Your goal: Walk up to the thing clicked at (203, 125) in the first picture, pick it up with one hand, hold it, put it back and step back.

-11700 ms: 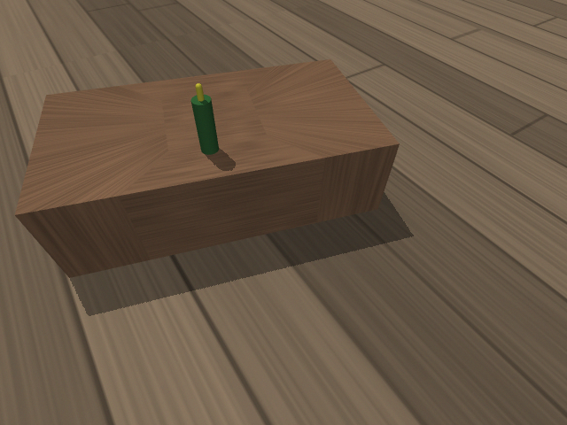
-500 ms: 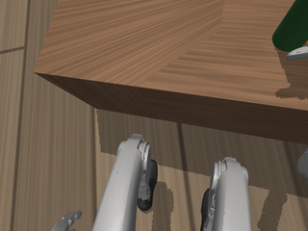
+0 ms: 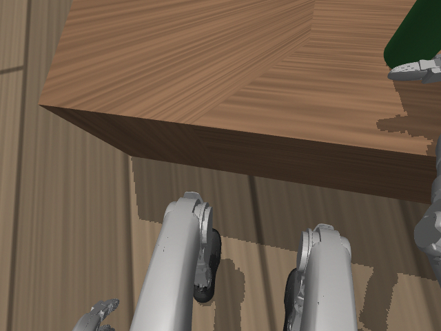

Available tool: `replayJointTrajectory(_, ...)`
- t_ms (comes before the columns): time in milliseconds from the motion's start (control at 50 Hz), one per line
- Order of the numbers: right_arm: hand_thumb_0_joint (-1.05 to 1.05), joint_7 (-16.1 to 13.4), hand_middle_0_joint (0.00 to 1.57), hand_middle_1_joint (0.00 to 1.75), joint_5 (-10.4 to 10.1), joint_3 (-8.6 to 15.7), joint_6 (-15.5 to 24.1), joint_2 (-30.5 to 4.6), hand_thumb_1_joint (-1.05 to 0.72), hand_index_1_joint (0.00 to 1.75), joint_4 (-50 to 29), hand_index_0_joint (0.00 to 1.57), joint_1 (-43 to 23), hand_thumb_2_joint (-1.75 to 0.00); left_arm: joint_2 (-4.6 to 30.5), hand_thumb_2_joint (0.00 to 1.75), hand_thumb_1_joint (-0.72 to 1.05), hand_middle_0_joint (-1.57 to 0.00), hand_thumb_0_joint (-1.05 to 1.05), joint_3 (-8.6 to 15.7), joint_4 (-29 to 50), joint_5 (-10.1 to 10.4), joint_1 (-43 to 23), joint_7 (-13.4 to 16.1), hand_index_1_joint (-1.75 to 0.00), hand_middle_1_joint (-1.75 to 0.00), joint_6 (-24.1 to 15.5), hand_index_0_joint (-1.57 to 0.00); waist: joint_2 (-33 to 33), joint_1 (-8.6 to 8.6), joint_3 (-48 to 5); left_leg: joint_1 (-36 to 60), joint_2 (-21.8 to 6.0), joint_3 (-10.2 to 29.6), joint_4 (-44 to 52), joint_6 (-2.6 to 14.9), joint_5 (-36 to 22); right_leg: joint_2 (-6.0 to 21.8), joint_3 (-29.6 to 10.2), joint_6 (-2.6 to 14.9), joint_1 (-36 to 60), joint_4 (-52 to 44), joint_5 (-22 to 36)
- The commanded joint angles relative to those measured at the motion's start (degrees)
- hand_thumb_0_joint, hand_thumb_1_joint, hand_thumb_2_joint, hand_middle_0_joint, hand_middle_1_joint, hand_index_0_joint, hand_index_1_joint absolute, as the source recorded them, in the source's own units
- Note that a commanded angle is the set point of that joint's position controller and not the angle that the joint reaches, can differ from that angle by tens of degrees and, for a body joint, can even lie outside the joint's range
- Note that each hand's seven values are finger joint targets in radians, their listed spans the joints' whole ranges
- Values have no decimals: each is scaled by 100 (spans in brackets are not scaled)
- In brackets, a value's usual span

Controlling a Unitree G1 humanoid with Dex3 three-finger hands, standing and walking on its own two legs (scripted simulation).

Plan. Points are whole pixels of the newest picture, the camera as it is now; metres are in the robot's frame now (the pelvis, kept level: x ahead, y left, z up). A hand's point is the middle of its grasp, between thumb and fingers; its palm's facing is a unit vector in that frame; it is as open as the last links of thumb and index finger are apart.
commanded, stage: close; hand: right
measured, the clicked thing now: out of the picture +0.60 -0.19 +0.08
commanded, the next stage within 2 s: settle in 0.52 s
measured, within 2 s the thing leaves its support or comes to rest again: leaves its support in 0.98 s
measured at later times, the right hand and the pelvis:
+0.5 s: hand out of the picture +0.58 -0.19 +0.03, palm faces +0.15 +0.99 -0.03, open 9.5 cm; pelvis +0.00 +0.00 +0.00, yaw +0 degrees
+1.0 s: hand (440, 36) +0.57 -0.19 +0.04, palm faces +0.14 +0.99 -0.05, open 9.9 cm; pelvis +0.00 +0.00 +0.03, yaw +0 degrees
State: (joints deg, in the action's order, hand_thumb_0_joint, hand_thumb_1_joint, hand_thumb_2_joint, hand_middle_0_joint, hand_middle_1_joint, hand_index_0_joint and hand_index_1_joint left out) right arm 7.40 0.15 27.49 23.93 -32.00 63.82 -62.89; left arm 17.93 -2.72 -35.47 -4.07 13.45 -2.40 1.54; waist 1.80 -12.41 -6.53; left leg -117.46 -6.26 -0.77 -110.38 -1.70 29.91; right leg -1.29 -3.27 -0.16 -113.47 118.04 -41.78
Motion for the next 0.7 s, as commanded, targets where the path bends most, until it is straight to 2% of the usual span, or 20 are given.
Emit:
replayJointTrajectory(0,0,-28,61,40,1,65,394,-1393,31,40,-1286,59,-2508,-23,1219,91,88,-20,0,463,123,-12,1394,96,-31,-30,16,-20,1015,-138,-4394,3040,212,-174,837,342,-937,21,115,111,2152,-1617,1517)
replayJointTrajectory(20,0,-29,67,43,-2,67,382,-1361,27,43,-1157,65,-2464,-25,1221,91,88,-20,0,460,102,-7,1349,98,-31,-30,17,-20,968,-147,-4246,3025,212,-164,888,325,-779,6,148,134,1996,-1615,1308)
replayJointTrajectory(40,0,-66,69,45,-9,110,407,-1465,28,46,-1436,68,-2688,-26,1205,91,89,-20,0,460,151,5,1380,109,-31,-30,20,-20,936,-147,-4438,3130,216,-148,918,323,-750,10,156,143,1999,-1638,1249)
replayJointTrajectory(60,0,-76,74,49,-8,116,388,-1403,25,49,-1264,72,-2522,-29,1225,91,88,-20,0,448,102,-2,1411,105,-31,-30,25,-20,964,-159,-4365,3075,212,-166,880,321,-761,0,158,131,2001,-1635,1271)
replayJointTrajectory(80,0,-98,79,53,-4,117,375,-1465,22,53,-1333,77,-2558,-31,1199,91,88,-20,0,433,146,11,1325,105,-31,-30,23,-20,990,-76,-4388,3083,222,-148,932,325,-634,-1,170,139,1996,-1693,1127)
replayJointTrajectory(140,0,-172,89,60,24,102,362,-1440,16,60,-1367,87,-2625,-36,1173,91,89,-20,0,451,140,14,1382,116,-30,-30,32,-20,857,-129,-4318,3176,235,-133,1013,310,-574,2,186,168,1831,-1690,1014)
replayJointTrajectory(180,0,-169,94,66,34,63,340,-1384,10,66,-1102,92,-2423,-42,1202,91,89,-20,0,474,82,15,1358,126,-31,-30,21,-20,851,-171,-4078,3088,241,-139,1033,303,-449,-2,195,180,1674,-1694,850)
replayJointTrajectory(240,0,-170,101,73,67,33,357,-1420,4,74,-1253,99,-2468,-49,1174,90,89,-20,0,463,64,0,1419,138,-30,-30,27,-20,952,-136,-4376,3238,231,-115,988,316,-743,13,231,161,1908,-1619,1203)
replayJointTrajectory(280,0,-159,104,77,-9,3,310,-1203,-1,77,-968,102,-2325,-53,1199,91,88,-20,0,464,48,38,1372,148,-31,-30,2,-20,835,-205,-3925,2944,241,-174,1012,317,-579,13,150,157,1799,-1706,1038)
replayJointTrajectory(320,0,-160,109,83,3,-111,327,-1118,-8,83,-1098,107,-2426,-60,1175,90,89,-20,0,457,44,25,1388,138,-30,-30,-2,-20,963,-190,-4017,2922,237,-164,1013,333,-624,18,158,144,1929,-1709,1109)
replayJointTrajectory(360,0,-188,113,88,15,-44,280,-1101,-13,88,-849,111,-2031,-66,1197,90,88,-20,0,480,64,30,1422,127,-31,-30,-7,-20,859,-128,-3992,3056,236,-194,995,333,-715,21,138,132,1922,-1735,1221)
replayJointTrajectory(400,0,-183,116,96,-38,-129,310,-1005,-17,96,-1178,114,-2392,-75,1187,90,89,-21,0,471,101,47,1408,122,-30,-30,-10,-20,906,-200,-4053,2956,230,-202,976,336,-785,22,94,122,2026,-1739,1311)
replayJointTrajectory(420,0,-183,116,98,-20,-115,330,-1124,-17,98,-1313,115,-2411,-78,1172,90,89,-21,0,467,138,49,1385,107,-31,-30,-14,-20,1013,-135,-4182,3026,228,-189,970,345,-786,22,101,113,2073,-1777,1317)
replayJointTrajectory(460,0,-185,121,104,-20,-240,279,-842,-24,104,-1139,119,-2132,-83,1165,90,90,-20,0,472,179,59,1352,107,-30,-30,-13,-20,1004,-150,-4102,2917,233,-215,960,355,-817,33,71,92,2240,-1800,1386)
replayJointTrajectory(540,0,-216,125,113,-2,-249,291,-833,-25,113,-1012,125,-1943,-93,1217,89,90,-20,0,527,34,29,1426,89,-30,-30,-3,-20,1067,-137,-3898,2839,221,-210,912,364,-864,29,69,77,2131,-1759,1481)
replayJointTrajectory(560,0,-224,126,114,-2,-185,332,-939,-24,114,-1309,126,-2126,-95,1147,89,91,-20,0,457,137,48,1381,80,-30,-30,5,-21,1076,-92,-4036,2803,222,-215,893,362,-926,42,33,65,2282,-1785,1579)
replayJointTrajectory(580,0,-226,126,115,12,-191,322,-901,-23,115,-1291,126,-1948,-96,1147,89,91,-20,0,469,207,42,1399,66,-30,-30,8,-20,1094,-77,-4224,2980,219,-211,848,375,-1113,43,70,54,2384,-1736,1805)
replayJointTrajectory(600,0,-219,128,118,2,-255,281,-684,-25,118,-957,128,-1672,-98,1147,89,91,-20,0,481,107,29,1433,59,-30,-30,34,-20,973,-121,-4065,3002,220,-215,876,367,-1130,33,105,65,2295,-1697,1794)
replayJointTrajectory(640,0,-238,127,132,-13,-166,321,-851,-23,132,-1310,130,-1897,-114,1151,91,89,-22,0,485,160,40,1425,47,-32,-31,30,-22,957,-95,-4183,3118,220,-200,868,368,-1182,25,99,68,2205,-1706,1801)
replayJointTrajectory(680,0,-257,128,137,18,-165,296,-942,-27,137,-1520,131,-2057,-126,1145,91,89,-22,0,475,234,46,1373,48,-32,-31,52,-22,1090,-66,-4297,3100,220,-186,890,372,-1160,31,108,56,2387,-1766,1841)
